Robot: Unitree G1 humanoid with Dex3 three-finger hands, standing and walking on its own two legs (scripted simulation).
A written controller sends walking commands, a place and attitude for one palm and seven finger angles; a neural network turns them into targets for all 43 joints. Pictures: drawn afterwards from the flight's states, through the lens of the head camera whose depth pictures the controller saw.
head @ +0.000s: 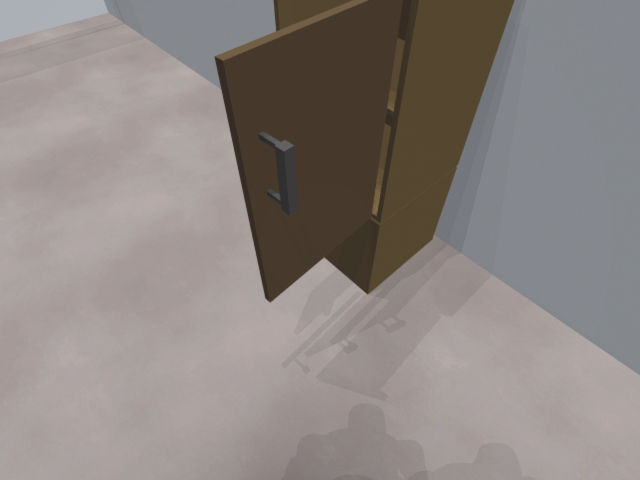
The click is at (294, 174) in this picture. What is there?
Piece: cupboard door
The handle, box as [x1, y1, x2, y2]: [258, 131, 297, 215]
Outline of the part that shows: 263,131 258,134 259,138 275,149 280,193 278,194 273,190 269,189 267,191 267,194 281,205 282,209 289,215 297,209 294,148 293,145 287,141 283,140 280,142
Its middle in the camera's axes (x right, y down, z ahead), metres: -0.07 -0.11 +0.64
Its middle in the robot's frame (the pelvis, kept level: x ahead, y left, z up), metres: +0.56 +0.10 +0.05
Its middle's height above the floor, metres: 0.82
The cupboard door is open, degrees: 94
